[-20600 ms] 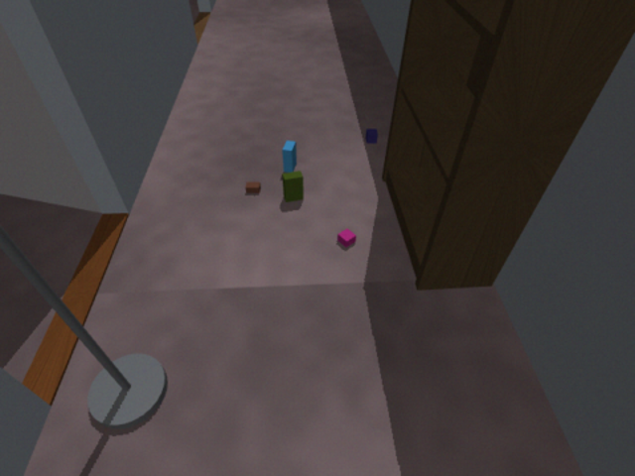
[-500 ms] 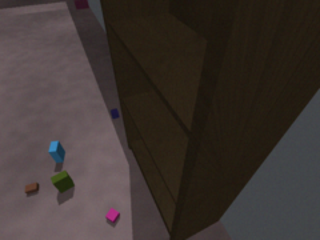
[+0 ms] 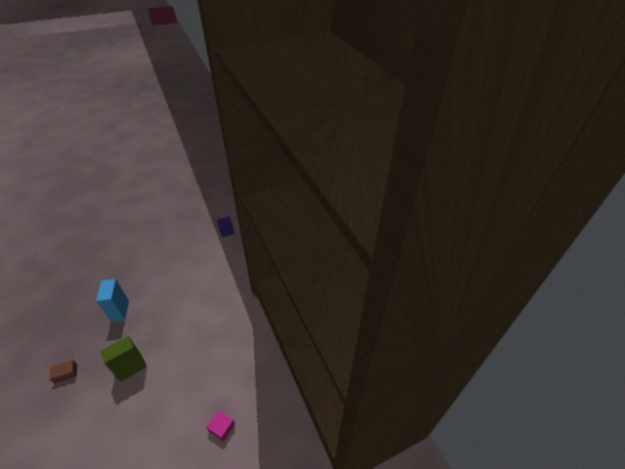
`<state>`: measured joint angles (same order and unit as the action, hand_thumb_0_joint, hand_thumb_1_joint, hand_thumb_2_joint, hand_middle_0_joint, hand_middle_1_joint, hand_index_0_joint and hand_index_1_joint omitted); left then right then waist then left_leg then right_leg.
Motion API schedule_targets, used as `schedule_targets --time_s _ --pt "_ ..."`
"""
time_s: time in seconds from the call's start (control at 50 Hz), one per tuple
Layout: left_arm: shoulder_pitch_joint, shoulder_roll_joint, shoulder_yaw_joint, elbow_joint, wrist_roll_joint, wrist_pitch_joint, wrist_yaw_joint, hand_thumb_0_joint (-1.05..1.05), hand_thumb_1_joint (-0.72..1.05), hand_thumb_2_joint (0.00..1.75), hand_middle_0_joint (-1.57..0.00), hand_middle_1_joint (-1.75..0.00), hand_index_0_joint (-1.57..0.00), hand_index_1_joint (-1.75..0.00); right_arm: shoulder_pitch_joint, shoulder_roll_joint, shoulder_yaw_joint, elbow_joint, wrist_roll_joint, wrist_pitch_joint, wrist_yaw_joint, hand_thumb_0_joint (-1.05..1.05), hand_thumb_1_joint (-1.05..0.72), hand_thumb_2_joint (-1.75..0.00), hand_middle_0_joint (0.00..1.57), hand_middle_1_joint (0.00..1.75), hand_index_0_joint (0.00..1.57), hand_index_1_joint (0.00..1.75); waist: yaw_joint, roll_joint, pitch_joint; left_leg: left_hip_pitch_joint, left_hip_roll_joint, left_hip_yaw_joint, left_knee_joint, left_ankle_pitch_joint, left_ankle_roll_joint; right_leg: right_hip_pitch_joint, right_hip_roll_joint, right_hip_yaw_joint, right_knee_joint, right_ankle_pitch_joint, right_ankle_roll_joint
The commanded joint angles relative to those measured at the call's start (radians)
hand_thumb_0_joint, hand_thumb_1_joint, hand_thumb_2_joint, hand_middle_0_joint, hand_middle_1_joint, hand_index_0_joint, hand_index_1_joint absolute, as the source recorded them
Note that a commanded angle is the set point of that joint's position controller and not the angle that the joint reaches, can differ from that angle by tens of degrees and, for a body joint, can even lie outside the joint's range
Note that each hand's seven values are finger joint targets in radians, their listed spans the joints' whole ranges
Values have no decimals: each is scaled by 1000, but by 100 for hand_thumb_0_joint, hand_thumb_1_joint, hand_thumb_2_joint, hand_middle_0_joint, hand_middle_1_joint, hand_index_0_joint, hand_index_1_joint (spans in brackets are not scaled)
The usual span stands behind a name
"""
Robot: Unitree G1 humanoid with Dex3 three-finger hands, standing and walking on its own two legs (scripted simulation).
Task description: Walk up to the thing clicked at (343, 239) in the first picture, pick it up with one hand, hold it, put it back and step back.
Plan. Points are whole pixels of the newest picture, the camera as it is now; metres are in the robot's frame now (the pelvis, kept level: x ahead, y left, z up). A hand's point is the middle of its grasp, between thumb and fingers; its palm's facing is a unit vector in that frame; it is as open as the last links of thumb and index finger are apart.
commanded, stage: stand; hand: left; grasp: from above
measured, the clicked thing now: (220, 425) +0.44 +0.29 -0.76
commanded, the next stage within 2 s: rise first in 0.74 s
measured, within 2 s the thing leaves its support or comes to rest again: neither
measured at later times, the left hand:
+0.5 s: hand out of the picture +0.06 +0.26 -0.16, palm faces -0.02 -0.94 -0.35, open 7.4 cm
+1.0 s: hand out of the picture +0.12 +0.25 -0.16, palm faces +0.03 -0.94 -0.34, open 7.8 cm
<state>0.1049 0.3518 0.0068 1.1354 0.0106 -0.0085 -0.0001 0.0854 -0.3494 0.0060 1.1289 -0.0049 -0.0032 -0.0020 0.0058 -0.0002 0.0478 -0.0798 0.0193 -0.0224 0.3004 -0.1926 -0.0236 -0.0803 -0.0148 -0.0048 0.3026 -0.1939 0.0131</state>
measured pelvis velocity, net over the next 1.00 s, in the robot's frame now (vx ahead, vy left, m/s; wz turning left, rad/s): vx -0.01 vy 0.00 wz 0.01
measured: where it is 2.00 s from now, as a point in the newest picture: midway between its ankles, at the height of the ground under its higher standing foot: outside the picture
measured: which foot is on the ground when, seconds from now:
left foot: down 0.00-1.00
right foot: down 0.00-1.00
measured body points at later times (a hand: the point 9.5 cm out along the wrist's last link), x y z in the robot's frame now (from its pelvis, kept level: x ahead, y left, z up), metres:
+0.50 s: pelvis +0.00 +0.00 +0.00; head +0.01 +0.00 +0.45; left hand +0.06 +0.30 -0.13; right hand +0.07 -0.30 -0.13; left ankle -0.02 +0.13 -0.75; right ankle -0.02 -0.13 -0.75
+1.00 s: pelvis -0.01 +0.00 -0.01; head +0.03 +0.00 +0.44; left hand +0.12 +0.30 -0.14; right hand +0.09 -0.28 -0.14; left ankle -0.02 +0.13 -0.75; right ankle -0.02 -0.13 -0.75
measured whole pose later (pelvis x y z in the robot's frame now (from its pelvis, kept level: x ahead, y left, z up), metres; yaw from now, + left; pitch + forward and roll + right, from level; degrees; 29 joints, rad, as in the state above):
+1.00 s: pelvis -0.01 +0.00 -0.01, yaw +1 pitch +4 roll +0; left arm -0.03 0.33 0.09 1.10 0.04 -0.02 0.00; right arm 0.18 -0.31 0.00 0.89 0.04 -0.04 -0.04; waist 0.00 0.00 0.03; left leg -0.31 0.02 -0.04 0.49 -0.25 -0.02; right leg -0.30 -0.01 -0.02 0.48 -0.25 0.01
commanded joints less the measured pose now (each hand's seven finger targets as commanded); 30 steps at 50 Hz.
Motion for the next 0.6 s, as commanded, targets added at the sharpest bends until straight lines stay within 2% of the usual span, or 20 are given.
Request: schedule_targets --time_s 0.0,0.06,0.1,0.18,0.3,0.4,0.5,0.58 --pt "-35 214 39 -64 -4 -24 11 0 90 90 -20 -30 -20 -30 -32 -216 -44 -58 -1 -25 -10 0 -90 -90 20 30 20 30 -7 16 -95 19 110 -59 -23 244 37 21 -120 78 -21 239 -32" --pt "-28 211 38 -56 -6 -21 12 0 90 90 -20 -30 -20 -30 -32 -211 -41 -55 0 -24 -9 0 -90 -90 20 30 20 30 -6 9 -52 -13 105 -66 -42 170 34 -5 -113 80 -40 167 -27" --pt "-32 211 37 -59 -5 -21 11 0 90 90 -20 -30 -20 -30 -31 -214 -42 -56 -1 -23 -8 0 -90 -90 20 30 20 30 -6 5 -55 -15 106 -69 -40 167 35 -6 -113 79 -42 152 -28" --pt "-24 215 37 -61 -2 -24 10 0 90 90 -20 -30 -20 -30 -26 -217 -43 -59 -2 -27 -8 0 -90 -90 20 30 20 30 -7 15 -89 5 110 -68 -32 207 40 13 -118 81 -30 203 -30" --pt "-20 217 36 -61 -4 -23 10 0 90 90 -20 -30 -20 -30 -17 -212 -41 -57 -3 -27 -8 0 -90 -90 20 30 20 30 -4 8 -72 2 109 -68 -38 202 37 -1 -117 81 -30 185 -28" --pt "-18 211 33 -64 -3 -26 9 0 90 90 -20 -30 -20 -30 -14 -218 -43 -57 -2 -27 -7 0 -90 -90 20 30 20 30 -5 13 -87 8 110 -66 -27 219 40 10 -119 82 -28 213 -30" --pt "-18 216 35 -59 -5 -20 10 0 90 90 -20 -30 -20 -30 -6 -214 -43 -50 -3 -24 -8 0 -90 -90 20 30 20 30 -7 18 -48 -16 105 -70 -47 140 38 -16 -114 84 -39 133 -31" --pt "-20 221 35 -64 -4 -21 9 0 90 90 -20 -30 -20 -30 -2 -209 -42 -53 -5 -27 -6 0 -90 -90 20 30 20 30 -7 -1 -65 -20 107 -70 -50 154 34 -3 -114 82 -33 129 -34"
